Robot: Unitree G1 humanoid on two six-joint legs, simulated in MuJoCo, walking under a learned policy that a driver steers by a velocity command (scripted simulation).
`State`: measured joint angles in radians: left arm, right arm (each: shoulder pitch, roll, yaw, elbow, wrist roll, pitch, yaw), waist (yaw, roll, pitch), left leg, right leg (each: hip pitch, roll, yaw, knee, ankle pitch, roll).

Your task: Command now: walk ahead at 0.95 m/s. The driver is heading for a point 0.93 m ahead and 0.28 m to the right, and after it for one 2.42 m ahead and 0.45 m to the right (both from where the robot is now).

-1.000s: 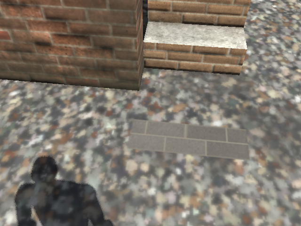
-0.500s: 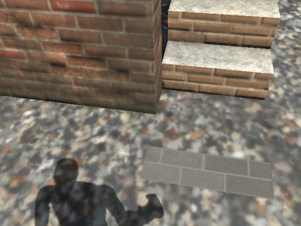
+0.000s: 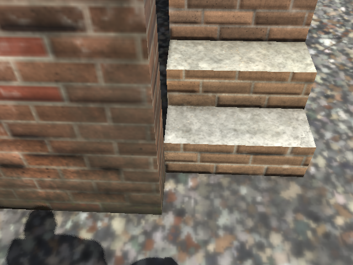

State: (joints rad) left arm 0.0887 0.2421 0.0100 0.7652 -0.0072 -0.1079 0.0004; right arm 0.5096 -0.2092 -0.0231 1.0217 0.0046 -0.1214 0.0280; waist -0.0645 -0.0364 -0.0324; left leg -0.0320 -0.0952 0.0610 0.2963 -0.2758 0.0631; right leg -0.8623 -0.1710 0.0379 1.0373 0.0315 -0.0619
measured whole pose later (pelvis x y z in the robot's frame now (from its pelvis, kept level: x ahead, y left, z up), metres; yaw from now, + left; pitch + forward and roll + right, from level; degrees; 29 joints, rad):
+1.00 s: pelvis +0.56 -0.36 -0.01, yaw -29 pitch +0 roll -2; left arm 0.42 0.26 0.03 0.71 0.02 -0.04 -0.05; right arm 0.23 -0.33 -0.05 0.74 0.02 -0.07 -0.04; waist 0.06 0.03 0.00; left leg -0.60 0.08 0.03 1.18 -0.39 0.04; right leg -0.16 0.02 -0.06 0.51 -0.35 -0.02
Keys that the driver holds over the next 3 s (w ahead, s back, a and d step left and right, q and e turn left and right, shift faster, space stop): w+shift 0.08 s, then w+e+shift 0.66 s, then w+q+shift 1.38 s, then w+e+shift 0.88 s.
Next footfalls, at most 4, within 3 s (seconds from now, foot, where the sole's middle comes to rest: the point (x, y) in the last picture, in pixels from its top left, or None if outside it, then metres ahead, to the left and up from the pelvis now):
0.20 right None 0.44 -0.11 -0.78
0.46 left None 0.51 0.03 -0.78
0.80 right None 0.49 -0.45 -0.78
1.16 left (279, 204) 0.78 -0.45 -0.78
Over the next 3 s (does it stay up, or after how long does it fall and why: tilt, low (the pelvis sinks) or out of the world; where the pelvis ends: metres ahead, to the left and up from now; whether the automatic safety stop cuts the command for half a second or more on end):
stays up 0.83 -0.85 -0.01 its command is cut before an obstacle after 0.0 s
